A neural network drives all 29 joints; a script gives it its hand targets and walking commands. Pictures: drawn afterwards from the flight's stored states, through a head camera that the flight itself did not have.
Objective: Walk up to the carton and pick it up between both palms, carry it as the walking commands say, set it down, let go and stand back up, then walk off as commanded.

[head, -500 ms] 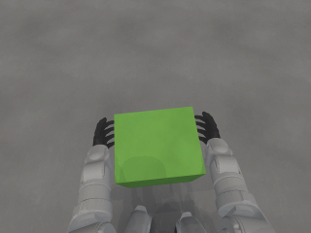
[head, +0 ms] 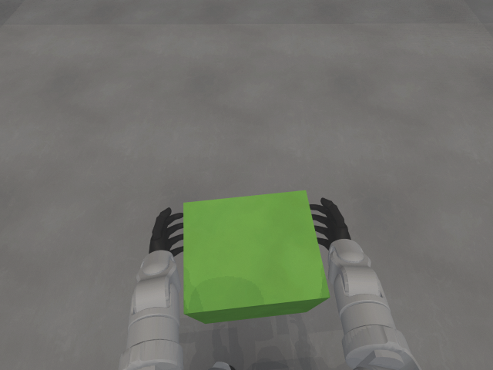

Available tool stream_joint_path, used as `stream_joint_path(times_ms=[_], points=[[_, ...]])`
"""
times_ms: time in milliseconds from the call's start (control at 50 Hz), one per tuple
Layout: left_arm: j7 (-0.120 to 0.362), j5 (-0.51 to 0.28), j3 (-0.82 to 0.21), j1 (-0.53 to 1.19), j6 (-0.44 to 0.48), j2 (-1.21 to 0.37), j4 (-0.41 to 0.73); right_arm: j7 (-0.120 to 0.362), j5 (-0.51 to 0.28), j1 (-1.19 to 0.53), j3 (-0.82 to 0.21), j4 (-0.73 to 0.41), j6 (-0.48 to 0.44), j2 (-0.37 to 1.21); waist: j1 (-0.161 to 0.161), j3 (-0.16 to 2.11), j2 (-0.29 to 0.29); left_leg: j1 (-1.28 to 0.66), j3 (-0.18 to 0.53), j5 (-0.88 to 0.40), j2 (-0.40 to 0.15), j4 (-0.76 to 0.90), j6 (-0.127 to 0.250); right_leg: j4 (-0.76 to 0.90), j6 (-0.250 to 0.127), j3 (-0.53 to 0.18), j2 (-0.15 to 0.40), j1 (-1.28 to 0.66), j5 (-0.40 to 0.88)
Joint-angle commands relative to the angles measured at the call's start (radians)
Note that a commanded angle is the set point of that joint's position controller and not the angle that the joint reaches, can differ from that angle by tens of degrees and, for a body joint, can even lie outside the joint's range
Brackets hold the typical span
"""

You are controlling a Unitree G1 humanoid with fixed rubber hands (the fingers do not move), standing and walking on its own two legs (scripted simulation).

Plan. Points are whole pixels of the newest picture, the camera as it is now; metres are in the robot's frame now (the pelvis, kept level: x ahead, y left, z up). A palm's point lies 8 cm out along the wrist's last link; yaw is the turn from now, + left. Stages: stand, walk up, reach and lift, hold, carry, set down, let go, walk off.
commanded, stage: reach and lift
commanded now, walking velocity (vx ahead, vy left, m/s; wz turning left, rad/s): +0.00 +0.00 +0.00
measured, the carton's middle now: (251, 262) +0.33 +0.03 -0.11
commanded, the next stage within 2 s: none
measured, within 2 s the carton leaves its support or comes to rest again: neither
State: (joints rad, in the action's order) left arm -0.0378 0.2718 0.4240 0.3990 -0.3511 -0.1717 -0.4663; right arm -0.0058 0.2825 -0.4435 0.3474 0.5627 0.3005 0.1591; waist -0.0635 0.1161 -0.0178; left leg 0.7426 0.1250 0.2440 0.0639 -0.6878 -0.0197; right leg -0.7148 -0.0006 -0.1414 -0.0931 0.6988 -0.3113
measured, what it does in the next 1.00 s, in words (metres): stands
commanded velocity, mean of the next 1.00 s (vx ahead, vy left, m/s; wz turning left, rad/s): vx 0.00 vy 0.00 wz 0.00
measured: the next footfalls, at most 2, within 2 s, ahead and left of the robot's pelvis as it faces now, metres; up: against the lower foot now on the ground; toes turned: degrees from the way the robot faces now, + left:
none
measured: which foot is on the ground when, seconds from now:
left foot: down 0.00-1.00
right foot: down 0.00-1.00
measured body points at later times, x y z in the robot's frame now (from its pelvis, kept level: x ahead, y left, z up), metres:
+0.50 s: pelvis +0.01 +0.00 +0.03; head +0.01 +0.00 +0.48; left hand +0.32 +0.18 +0.04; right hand +0.35 -0.12 +0.04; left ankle +0.04 +0.12 -0.71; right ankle +0.01 -0.12 -0.71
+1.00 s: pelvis +0.02 -0.01 +0.03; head -0.04 -0.01 +0.48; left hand +0.31 +0.17 +0.09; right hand +0.34 -0.13 +0.09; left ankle +0.04 +0.12 -0.71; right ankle +0.01 -0.12 -0.71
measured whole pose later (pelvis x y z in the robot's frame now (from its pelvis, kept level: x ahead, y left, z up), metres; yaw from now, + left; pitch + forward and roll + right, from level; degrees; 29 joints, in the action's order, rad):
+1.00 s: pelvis +0.02 -0.01 +0.03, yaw +1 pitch -7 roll +0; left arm -0.02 0.32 0.30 0.31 -0.75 -0.16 -0.28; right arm 0.01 0.32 -0.33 0.25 0.36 0.71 0.17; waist -0.06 0.03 -0.01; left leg 0.05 0.14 0.17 0.03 -0.35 -0.02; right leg -0.36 -0.03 -0.13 -0.07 0.00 -0.23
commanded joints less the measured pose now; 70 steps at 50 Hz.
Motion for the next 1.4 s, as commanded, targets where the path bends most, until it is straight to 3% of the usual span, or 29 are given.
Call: stream_joint_path(times_ms=[0, 280, 480, 780, 880, 1120, 1380], points=[[0.273, -0.146, -0.612, 0.484, -0.009, -0.934, -0.058, 0.249, -0.12, -0.447, -0.542, 0.067, 0.012, 0.932, -0.005, 0.475, 0.01, -0.435, -0.074, -0.285, 0.031, 0.062, -0.012, 0.127, -0.003, 0.053, -0.013, -0.185, 0.226], [0.265, -0.158, -0.607, 0.405, -0.108, -0.95, -0.031, 0.267, -0.137, -0.4, -0.556, 0.008, 0.1, 0.899, -0.005, 0.351, 0.022, -0.61, -0.059, -0.329, 0.023, 0.201, -0.022, 0.253, -0.008, 0.056, -0.011, -0.357, 0.252], [0.27, -0.186, -0.615, 0.404, -0.191, -0.953, 0.001, 0.272, -0.16, -0.404, -0.567, -0.043, 0.177, 0.907, -0.003, 0.237, 0.021, -0.694, -0.064, -0.278, 0.018, 0.27, -0.017, 0.33, -0.011, 0.055, -0.002, -0.45, 0.203], [0.285, -0.244, -0.675, 0.414, -0.345, -0.925, 0.136, 0.265, -0.225, -0.409, -0.621, -0.185, 0.327, 0.922, -0.004, 0.114, 0.009, -0.801, -0.059, -0.243, 0.01, 0.337, -0.002, 0.416, -0.006, 0.036, 0.027, -0.57, 0.192], [0.287, -0.233, -0.647, 0.402, -0.384, -0.896, 0.142, 0.258, -0.212, -0.387, -0.586, -0.193, 0.37, 0.9, 0.005, 0.051, 0.005, -0.801, -0.063, -0.207, 0.012, 0.357, 0.002, 0.445, -0.003, 0.031, 0.034, -0.585, 0.174], [0.282, -0.242, -0.676, 0.379, -0.399, -0.903, 0.196, 0.254, -0.223, -0.361, -0.585, -0.267, 0.4, 0.893, 0.039, 0.074, 0.016, -0.806, -0.054, -0.233, 0.019, 0.361, 0.001, 0.441, 0.001, 0.037, 0.026, -0.628, 0.249], [0.273, -0.231, -0.652, 0.391, -0.393, -0.936, 0.153, 0.268, -0.224, -0.392, -0.561, -0.27, 0.411, 0.851, 0.072, 0.079, 0.023, -0.798, -0.04, -0.205, 0.016, 0.362, -0.001, 0.426, -0.008, 0.051, 0.016, -0.62, 0.235]])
